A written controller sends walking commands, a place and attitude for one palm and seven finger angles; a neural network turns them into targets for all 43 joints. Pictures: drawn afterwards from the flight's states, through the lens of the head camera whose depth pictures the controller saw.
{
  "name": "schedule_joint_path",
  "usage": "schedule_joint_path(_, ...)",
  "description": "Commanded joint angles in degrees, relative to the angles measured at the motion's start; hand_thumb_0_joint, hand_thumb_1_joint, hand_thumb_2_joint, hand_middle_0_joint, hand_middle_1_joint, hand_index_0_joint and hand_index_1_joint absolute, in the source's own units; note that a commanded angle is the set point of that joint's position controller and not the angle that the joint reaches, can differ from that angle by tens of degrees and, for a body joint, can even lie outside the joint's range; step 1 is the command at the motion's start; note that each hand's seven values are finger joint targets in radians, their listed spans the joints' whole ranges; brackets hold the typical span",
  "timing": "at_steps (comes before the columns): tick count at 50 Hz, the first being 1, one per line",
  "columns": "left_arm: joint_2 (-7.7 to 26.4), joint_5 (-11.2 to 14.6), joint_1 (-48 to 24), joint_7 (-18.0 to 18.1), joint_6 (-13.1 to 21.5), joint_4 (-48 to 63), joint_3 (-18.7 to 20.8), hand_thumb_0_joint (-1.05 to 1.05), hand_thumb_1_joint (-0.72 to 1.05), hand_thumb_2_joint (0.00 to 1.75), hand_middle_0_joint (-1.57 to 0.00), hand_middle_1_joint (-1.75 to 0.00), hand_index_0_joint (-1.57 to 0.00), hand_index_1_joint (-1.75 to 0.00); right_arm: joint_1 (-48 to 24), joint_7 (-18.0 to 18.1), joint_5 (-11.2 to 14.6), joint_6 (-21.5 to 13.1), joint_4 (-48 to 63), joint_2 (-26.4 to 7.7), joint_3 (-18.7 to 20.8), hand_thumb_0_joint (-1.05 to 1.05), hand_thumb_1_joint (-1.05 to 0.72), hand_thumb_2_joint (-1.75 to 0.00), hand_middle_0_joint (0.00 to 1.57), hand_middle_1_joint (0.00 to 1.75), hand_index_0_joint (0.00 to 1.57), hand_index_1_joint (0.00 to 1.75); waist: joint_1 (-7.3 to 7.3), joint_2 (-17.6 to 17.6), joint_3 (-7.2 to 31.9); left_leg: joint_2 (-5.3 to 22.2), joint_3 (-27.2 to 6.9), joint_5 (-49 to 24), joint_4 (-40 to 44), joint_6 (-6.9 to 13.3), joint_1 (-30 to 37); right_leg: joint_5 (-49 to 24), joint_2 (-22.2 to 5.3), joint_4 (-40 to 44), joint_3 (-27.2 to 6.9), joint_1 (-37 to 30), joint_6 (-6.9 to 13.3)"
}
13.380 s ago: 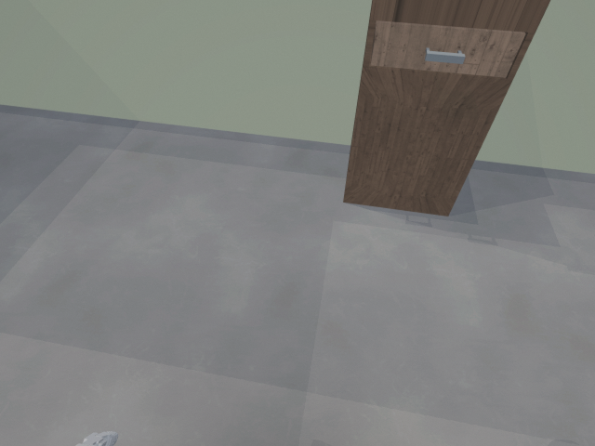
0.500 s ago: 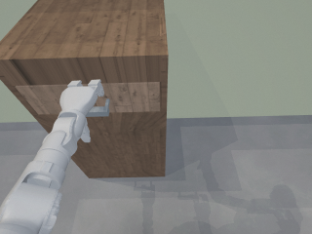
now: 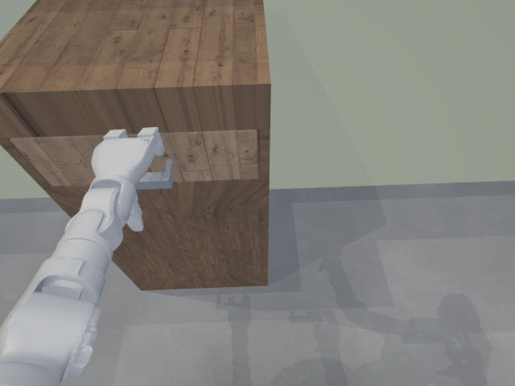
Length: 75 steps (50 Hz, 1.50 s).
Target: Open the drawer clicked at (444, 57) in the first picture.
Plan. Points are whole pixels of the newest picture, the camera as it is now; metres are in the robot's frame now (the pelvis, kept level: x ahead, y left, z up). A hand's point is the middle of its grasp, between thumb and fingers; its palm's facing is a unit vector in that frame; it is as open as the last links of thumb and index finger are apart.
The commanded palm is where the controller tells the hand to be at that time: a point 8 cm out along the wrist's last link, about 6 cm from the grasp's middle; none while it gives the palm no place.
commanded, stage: lower the fingers behind the handle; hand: left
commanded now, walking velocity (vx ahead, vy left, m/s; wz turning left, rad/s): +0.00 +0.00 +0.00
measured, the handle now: (142, 172) +0.50 +0.23 +0.00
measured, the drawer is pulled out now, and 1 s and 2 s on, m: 0.00 0.00 0.00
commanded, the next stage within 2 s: close the thumb around the handle in 1.46 s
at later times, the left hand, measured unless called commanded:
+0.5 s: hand (139, 193) +0.44 +0.22 +0.01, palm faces -0.06 -0.04 -1.00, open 13.8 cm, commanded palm +0.43 +0.21 +0.07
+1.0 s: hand (143, 203) +0.44 +0.22 -0.02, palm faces -0.05 -0.02 -1.00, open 13.9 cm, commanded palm +0.43 +0.21 +0.04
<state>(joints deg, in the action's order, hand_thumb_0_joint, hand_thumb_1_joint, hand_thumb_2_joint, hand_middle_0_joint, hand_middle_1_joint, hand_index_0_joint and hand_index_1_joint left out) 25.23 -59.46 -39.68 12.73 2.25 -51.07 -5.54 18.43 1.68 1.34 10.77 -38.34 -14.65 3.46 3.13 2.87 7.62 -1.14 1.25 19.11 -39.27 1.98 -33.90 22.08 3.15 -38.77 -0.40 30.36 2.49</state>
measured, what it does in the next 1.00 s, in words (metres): stands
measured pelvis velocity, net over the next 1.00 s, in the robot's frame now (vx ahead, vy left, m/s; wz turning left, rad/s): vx -0.01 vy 0.01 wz -0.01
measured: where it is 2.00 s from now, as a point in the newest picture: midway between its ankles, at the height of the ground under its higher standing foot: outside the picture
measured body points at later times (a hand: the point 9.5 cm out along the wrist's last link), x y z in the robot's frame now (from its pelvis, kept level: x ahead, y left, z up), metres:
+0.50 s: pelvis +0.00 +0.01 -0.01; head +0.07 +0.00 +0.43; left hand +0.44 +0.22 +0.07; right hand +0.05 -0.27 -0.14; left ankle -0.01 +0.10 -0.72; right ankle -0.04 -0.09 -0.72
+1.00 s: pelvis -0.01 +0.01 -0.02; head +0.07 +0.01 +0.42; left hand +0.44 +0.22 +0.04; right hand +0.02 -0.26 -0.16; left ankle -0.01 +0.10 -0.72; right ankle -0.04 -0.09 -0.72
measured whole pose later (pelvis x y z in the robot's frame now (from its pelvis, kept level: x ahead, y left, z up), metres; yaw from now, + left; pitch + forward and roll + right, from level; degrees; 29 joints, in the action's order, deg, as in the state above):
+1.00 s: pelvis -0.01 +0.01 -0.02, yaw +0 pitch +19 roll -2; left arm 23.1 -62.7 -40.7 22.4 1.5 -59.1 -4.7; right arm 19.3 0.8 -0.2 9.7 -40.4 -13.7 4.0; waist 4.6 3.1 10.3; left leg -0.7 1.0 22.7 -49.5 2.7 -46.0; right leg 25.0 3.5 -47.4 0.3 41.6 1.8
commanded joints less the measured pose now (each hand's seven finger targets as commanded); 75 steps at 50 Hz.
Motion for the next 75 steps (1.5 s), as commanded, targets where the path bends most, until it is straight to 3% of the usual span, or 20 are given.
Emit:
schedule_joint_path(1, 14.0, 0.0, -23.4, 2.9, 1.7, 12.6, 6.3, 0.0, -0.5, 0.3, -0.3, -1.2, -0.3, -1.2, 3.1, 0.4, -0.7, -1.5, 4.9, -8.0, 3.2, 0.0, -0.9, -0.9, 0.2, 0.3, 0.2, 0.3, 0.28, -2.0, 22.4, -0.6, -0.1, -25.1, 0.2, 1.3, 14.9, -26.7, -0.2, 3.1, -0.9, -6.6, -0.2)
schedule_joint_path(8, 14.9, -0.9, -19.0, 5.6, 1.7, 10.9, 8.0, 0.0, -0.5, 0.3, -0.3, -1.2, -0.3, -1.2, 2.9, 0.1, -0.8, -1.4, 4.6, -7.8, 3.2, 0.0, -0.9, -0.9, 0.2, 0.3, 0.2, 0.3, -0.37, -1.7, 21.4, -0.7, 0.3, -25.6, -0.7, 1.2, 12.1, -28.9, -0.1, 1.9, -0.8, -6.4, -0.2)
schedule_joint_path(12, 12.5, -1.2, -21.8, 6.1, 0.7, 9.9, 5.2, 0.0, -0.5, 0.3, -0.3, -1.2, -0.3, -1.2, 3.0, 0.2, -0.6, -1.6, 4.2, -8.0, 3.4, 0.0, -0.9, -0.9, 0.2, 0.3, 0.2, 0.3, 1.46, -2.2, 20.5, -0.7, 0.3, -23.1, -1.0, 1.3, 11.9, -26.3, -0.1, 2.4, -0.9, -4.2, -0.5)
schedule_joint_path(14, 13.8, -1.1, -22.1, 6.1, 1.0, 10.2, 6.2, 0.0, -0.5, 0.3, -0.3, -1.2, -0.3, -1.2, 3.4, 0.4, -0.7, -1.7, 4.0, -8.0, 3.4, 0.0, -0.9, -0.9, 0.2, 0.3, 0.2, 0.3, 1.22, -1.6, 21.9, -0.7, 0.2, -23.2, -1.3, 1.4, 12.4, -26.8, -0.1, 2.1, -1.1, -4.6, -0.5)
schedule_joint_path(17, 12.4, -1.1, -23.7, 5.8, 1.8, 9.7, 5.0, 0.0, -0.5, 0.3, -0.3, -1.2, -0.3, -1.2, 3.8, 0.5, -0.8, -1.8, 3.5, -8.0, 3.5, 0.0, -0.9, -0.9, 0.2, 0.3, 0.2, 0.3, 2.36, -1.0, 20.9, -0.4, -0.3, -23.4, -2.1, 1.3, 13.2, -25.0, 0.1, 1.8, -0.8, -1.4, -0.4)
schedule_joint_path(19, 10.8, -1.1, -23.7, 6.0, 2.3, 9.7, 3.9, 0.0, -0.5, 0.3, -0.3, -1.2, -0.3, -1.2, 4.0, 0.5, -1.0, -1.9, 3.6, -7.8, 3.5, 0.0, -0.9, -0.9, 0.2, 0.3, 0.2, 0.3, 2.4, 0.1, 21.5, -0.4, -0.5, -23.7, -2.7, 1.2, 13.7, -24.2, 0.3, 1.3, -0.5, -0.1, -0.3)
schedule_joint_path(29, 12.0, -2.6, -21.3, 9.6, 0.7, 6.0, 6.6, 0.0, -0.5, 0.3, -0.3, -1.2, -0.3, -1.2, 4.9, -0.3, -1.6, -1.5, 3.7, -7.9, 3.5, 0.0, -0.9, -0.9, 0.2, 0.3, 0.2, 0.3, 1.08, -0.4, 24.2, -0.1, -0.8, -25.7, -5.1, 0.7, 11.2, -24.7, 0.9, -1.7, 0.3, 1.4, 0.0)
schedule_joint_path(33, 9.7, -3.0, -22.8, 9.6, -0.7, 4.8, 4.1, 0.0, -0.5, 0.3, -0.3, -1.2, -0.3, -1.2, 4.8, -0.2, -1.3, -1.3, 3.6, -8.0, 3.4, 0.0, -0.9, -0.9, 0.2, 0.3, 0.2, 0.3, 2.47, -1.8, 22.2, 0.1, -0.8, -23.2, -4.9, 0.9, 10.0, -23.0, 0.8, -1.2, 0.2, 2.7, -0.1)
schedule_joint_path(38, 9.7, -2.6, -24.6, 9.6, 1.2, 7.4, 4.5, 0.0, -0.5, 0.3, -0.3, -1.2, -0.3, -1.2, 5.3, 0.1, -1.6, -1.7, 3.2, -7.8, 3.7, 0.0, -0.9, -0.9, 0.2, 0.3, 0.2, 0.3, 2.68, 1.0, 23.6, 0.6, -1.6, -23.7, -5.6, 0.7, 12.4, -20.8, 0.9, -1.9, 0.5, 5.3, 0.0)
schedule_joint_path(43, 6.9, -3.3, -23.0, 10.8, 0.8, 3.3, 2.8, 0.0, -0.5, 0.3, -0.3, -1.2, -0.3, -1.2, 5.8, -0.2, -1.8, -2.1, 2.5, -7.7, 3.6, 0.0, -0.9, -0.9, 0.2, 0.3, 0.2, 0.3, 3.19, -0.4, 21.0, 0.6, -1.9, -20.4, -6.3, 0.7, 9.6, -17.6, 1.1, -2.5, 1.0, 8.4, 0.2)
schedule_joint_path(46, 8.6, -3.4, -24.9, 11.4, 0.3, 2.7, 3.9, 0.0, -0.5, 0.3, -0.3, -1.2, -0.3, -1.2, 6.0, -0.1, -1.9, -2.3, 2.2, -8.0, 3.6, 0.0, -0.9, -0.9, 0.2, 0.3, 0.2, 0.3, 3.23, -0.4, 22.1, 0.6, -2.0, -19.3, -6.7, 0.7, 8.4, -17.0, 1.0, -3.0, 0.8, 8.4, 0.3)
schedule_joint_path(50, 5.3, -3.5, -26.6, 12.0, -0.2, 2.2, 1.2, 0.0, -0.5, 0.3, -0.3, -1.2, -0.3, -1.2, 6.2, -0.3, -1.9, -2.5, 1.9, -7.8, 3.7, 0.0, -0.9, -0.9, 0.2, 0.3, 0.2, 0.3, 4.33, 0.8, 22.2, 0.8, -2.3, -18.1, -7.7, 0.6, 9.0, -15.0, 1.1, -3.5, 1.1, 11.6, 0.2)
schedule_joint_path(53, 6.3, -3.8, -26.6, 12.1, -0.9, -0.1, 2.0, 0.0, -0.5, 0.3, -0.3, -1.2, -0.3, -1.2, 6.8, -0.1, -2.0, -2.7, 1.5, -8.0, 3.7, 0.0, -0.9, -0.9, 0.2, 0.3, 0.2, 0.3, 4.55, -0.9, 22.6, 0.9, -2.5, -18.0, -8.3, 0.7, 7.8, -15.1, 1.1, -4.2, 1.1, 11.9, 0.1)
schedule_joint_path(54, 5.3, -3.4, -27.0, 12.0, -1.1, 0.8, 1.1, 0.0, -0.5, 0.3, -0.3, -1.2, -0.3, -1.2, 6.8, -0.2, -2.0, -2.7, 1.7, -7.9, 3.6, 0.0, -0.9, -0.9, 0.2, 0.3, 0.2, 0.3, 4.35, -0.2, 23.7, 0.7, -2.3, -18.2, -8.3, 0.7, 8.1, -15.6, 1.1, -4.2, 1.0, 11.2, 0.1)
schedule_joint_path(57, 7.5, -3.4, -26.5, 11.5, -1.7, 0.7, 2.7, 0.0, -0.5, 0.3, -0.3, -1.2, -0.3, -1.2, 7.1, 0.0, -1.9, -2.5, 1.8, -8.0, 3.5, 0.0, -0.9, -0.9, 0.2, 0.3, 0.2, 0.3, 3.84, 0.2, 24.9, 0.6, -2.3, -19.1, -8.4, 0.6, 8.4, -16.8, 1.2, -4.4, 0.9, 10.1, 0.1)
schedule_joint_path(58, 5.3, -3.0, -26.8, 11.1, -1.8, 0.6, 0.8, 0.0, -0.5, 0.3, -0.3, -1.2, -0.3, -1.2, 7.0, 0.0, -1.8, -2.5, 2.0, -7.8, 3.4, 0.0, -0.9, -0.9, 0.2, 0.3, 0.2, 0.3, 4.48, -0.3, 24.1, 0.5, -2.0, -18.5, -8.5, 0.8, 8.0, -16.8, 1.2, -3.9, 0.9, 10.0, 0.0)
schedule_joint_path(61, 8.2, -3.1, -27.7, 10.6, -2.1, -0.8, 2.5, 0.0, -0.5, 0.3, -0.3, -1.2, -0.3, -1.2, 7.0, 0.4, -1.7, -2.5, 1.9, -8.1, 3.1, 0.0, -0.9, -0.9, 0.2, 0.3, 0.2, 0.3, 4.78, -1.3, 21.4, 0.5, -2.1, -16.3, -8.0, 1.0, 5.7, -15.6, 1.0, -3.4, 0.7, 10.0, 0.0)
schedule_joint_path(64, 7.3, -2.9, -27.5, 10.2, -1.5, -0.2, 1.6, 0.0, -0.5, 0.3, -0.3, -1.2, -0.3, -1.2, 7.1, 0.6, -1.5, -2.8, 2.2, -7.9, 3.0, 0.0, -0.9, -0.9, 0.2, 0.3, 0.2, 0.3, 4.77, -0.7, 22.3, 0.4, -1.9, -16.0, -8.1, 1.1, 6.3, -15.3, 1.0, -3.4, 0.6, 10.1, -0.1)
schedule_joint_path(67, 9.3, -3.0, -27.5, 9.9, -0.7, 0.7, 3.2, 0.0, -0.5, 0.3, -0.3, -1.2, -0.3, -1.2, 7.6, 0.7, -1.7, -3.0, 2.2, -8.0, 3.0, 0.0, -0.9, -0.9, 0.2, 0.3, 0.2, 0.3, 4.26, -0.2, 23.9, 0.5, -1.9, -17.2, -8.5, 1.1, 6.5, -16.3, 1.0, -4.0, 0.5, 9.6, -0.1)
schedule_joint_path(75, 7.6, -2.7, -24.5, 10.4, -0.2, 1.4, 2.9, 0.0, -0.5, 0.3, -0.3, -1.2, -0.3, -1.2, 7.6, 0.3, -1.8, -2.9, 2.3, -7.7, 3.3, 0.0, -0.9, -0.9, 0.2, 0.3, 0.2, 0.3, 3.84, -0.6, 23.7, 0.5, -1.7, -19.0, -8.8, 1.0, 6.5, -18.3, 1.2, -4.2, 0.7, 8.8, -0.1)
